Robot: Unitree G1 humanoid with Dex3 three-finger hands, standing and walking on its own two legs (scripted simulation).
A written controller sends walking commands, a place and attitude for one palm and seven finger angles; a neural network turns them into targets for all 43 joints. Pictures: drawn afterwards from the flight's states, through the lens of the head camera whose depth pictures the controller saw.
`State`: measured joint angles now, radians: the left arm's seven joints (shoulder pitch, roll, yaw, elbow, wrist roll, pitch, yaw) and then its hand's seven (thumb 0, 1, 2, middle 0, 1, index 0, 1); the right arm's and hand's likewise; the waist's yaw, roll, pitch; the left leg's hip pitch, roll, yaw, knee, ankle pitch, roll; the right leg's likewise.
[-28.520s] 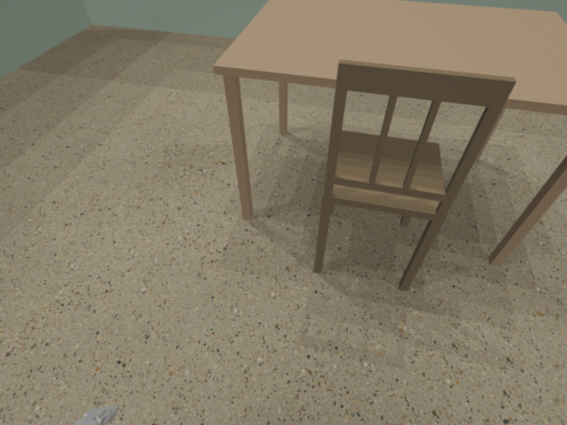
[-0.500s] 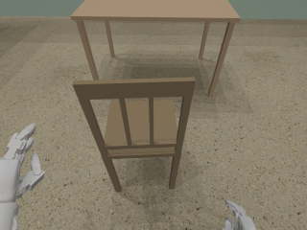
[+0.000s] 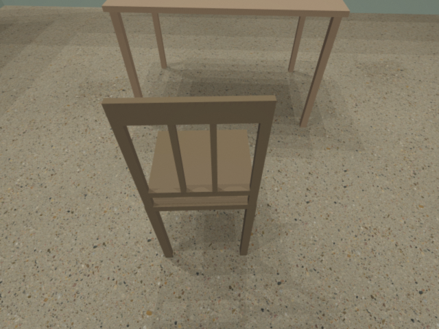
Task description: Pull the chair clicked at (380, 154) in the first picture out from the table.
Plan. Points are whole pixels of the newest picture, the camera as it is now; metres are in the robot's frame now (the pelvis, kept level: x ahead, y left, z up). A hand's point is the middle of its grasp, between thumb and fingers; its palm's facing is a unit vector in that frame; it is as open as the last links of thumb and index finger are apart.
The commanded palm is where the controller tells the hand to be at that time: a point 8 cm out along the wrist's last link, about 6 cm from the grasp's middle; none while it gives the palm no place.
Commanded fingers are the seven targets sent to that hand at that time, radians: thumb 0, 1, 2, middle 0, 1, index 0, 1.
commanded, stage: let the arm hang, fingers relaxed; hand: left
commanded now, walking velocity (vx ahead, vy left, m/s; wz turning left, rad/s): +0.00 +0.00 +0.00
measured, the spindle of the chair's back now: (178, 161) +0.54 +0.15 -0.09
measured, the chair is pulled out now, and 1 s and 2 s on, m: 0.73 0.73 0.73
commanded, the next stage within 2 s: look to check the result in 0.54 s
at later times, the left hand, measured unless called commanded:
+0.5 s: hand out of the picture +0.00 +0.15 -0.17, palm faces +0.02 -0.99 -0.16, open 7.3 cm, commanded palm none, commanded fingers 0.00 0.90 0.90 -0.20 -0.30 -0.20 -0.30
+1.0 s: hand out of the picture +0.00 +0.15 -0.17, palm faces +0.02 -0.99 -0.17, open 7.4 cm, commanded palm none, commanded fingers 0.00 0.90 0.90 -0.20 -0.30 -0.20 -0.30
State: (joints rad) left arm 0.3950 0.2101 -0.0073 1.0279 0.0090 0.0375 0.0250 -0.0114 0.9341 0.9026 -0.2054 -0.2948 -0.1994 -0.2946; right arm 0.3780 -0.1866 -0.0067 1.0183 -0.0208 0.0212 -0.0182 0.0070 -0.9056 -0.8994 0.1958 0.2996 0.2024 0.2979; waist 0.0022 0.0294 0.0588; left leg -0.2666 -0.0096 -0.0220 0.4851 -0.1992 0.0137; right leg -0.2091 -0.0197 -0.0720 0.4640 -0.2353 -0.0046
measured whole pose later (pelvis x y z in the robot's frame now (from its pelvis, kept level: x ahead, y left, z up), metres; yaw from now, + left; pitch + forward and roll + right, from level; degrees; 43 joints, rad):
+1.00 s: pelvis +0.01 -0.01 +0.00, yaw -1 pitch -1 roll +0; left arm 0.31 0.12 -0.02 1.08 0.00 0.01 0.04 0.00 0.91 0.90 -0.20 -0.29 -0.20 -0.29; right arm 0.33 -0.11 0.01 1.09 -0.01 -0.01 -0.04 0.00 -0.90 -0.90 0.20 0.30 0.20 0.30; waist 0.00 0.01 0.07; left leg -0.23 0.00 -0.01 0.45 -0.20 0.00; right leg -0.18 -0.01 -0.06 0.45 -0.24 -0.01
